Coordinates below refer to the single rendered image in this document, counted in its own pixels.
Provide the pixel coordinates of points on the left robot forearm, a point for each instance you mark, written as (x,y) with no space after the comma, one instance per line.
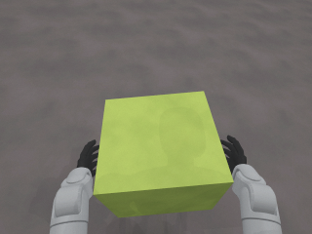
(70,212)

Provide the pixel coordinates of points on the right robot forearm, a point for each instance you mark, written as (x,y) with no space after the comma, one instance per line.
(258,203)

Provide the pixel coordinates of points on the robot left hand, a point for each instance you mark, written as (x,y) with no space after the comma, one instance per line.
(87,157)

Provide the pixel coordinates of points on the carton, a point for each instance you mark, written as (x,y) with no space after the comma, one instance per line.
(160,155)

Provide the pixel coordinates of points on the robot right hand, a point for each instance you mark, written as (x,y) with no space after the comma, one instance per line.
(235,153)

